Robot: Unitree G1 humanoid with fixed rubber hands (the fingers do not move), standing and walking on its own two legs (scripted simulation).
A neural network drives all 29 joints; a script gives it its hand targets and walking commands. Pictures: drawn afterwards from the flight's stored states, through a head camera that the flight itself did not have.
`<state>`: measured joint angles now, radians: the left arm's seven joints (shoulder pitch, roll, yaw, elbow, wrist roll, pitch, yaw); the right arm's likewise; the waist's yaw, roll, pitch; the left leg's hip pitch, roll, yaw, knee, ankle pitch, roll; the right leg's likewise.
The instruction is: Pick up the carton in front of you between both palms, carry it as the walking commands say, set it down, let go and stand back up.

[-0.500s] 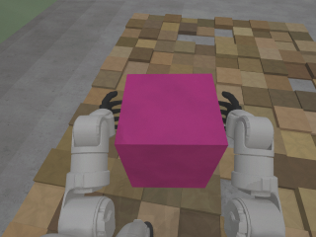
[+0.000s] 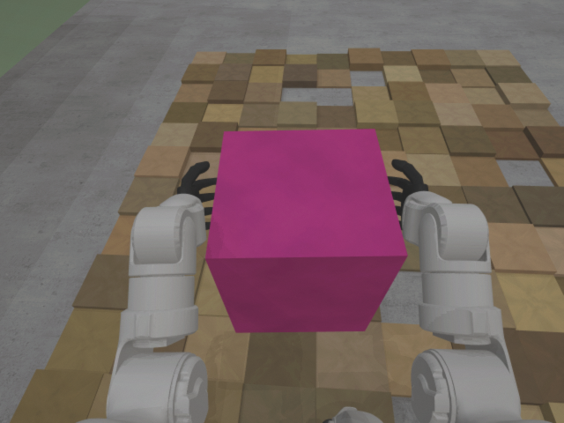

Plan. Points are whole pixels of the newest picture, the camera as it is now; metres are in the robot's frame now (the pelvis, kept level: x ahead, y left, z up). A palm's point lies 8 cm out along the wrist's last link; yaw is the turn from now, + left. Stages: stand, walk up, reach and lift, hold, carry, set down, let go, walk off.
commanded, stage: carry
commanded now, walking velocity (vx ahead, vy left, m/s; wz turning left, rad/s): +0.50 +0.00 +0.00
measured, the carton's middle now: (299, 239) +0.36 -0.02 +0.05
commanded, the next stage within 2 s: none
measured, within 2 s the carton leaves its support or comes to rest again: neither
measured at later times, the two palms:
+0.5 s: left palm (192, 70) +0.66 +0.16 +0.17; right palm (359, 63) +0.65 -0.14 +0.18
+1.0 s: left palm (227, 41) +0.92 +0.13 +0.11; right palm (346, 32) +0.95 -0.17 +0.11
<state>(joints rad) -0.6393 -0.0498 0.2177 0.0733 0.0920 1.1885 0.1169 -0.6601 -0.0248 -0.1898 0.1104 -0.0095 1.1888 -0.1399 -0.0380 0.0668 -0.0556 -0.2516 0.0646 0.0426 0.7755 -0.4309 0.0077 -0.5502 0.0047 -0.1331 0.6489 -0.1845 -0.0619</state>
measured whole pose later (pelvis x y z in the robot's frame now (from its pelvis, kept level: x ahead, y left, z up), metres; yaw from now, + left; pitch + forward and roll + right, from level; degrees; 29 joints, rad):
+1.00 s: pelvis +0.57 -0.04 +0.03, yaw +1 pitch +6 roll +1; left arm -0.58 -0.07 0.22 -0.02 0.07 1.17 0.14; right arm -0.64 0.02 -0.22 0.03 -0.04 1.18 -0.13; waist 0.05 0.01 0.06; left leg -0.53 0.01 0.02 0.94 -0.39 -0.01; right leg -0.34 0.02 -0.10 0.39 -0.15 -0.13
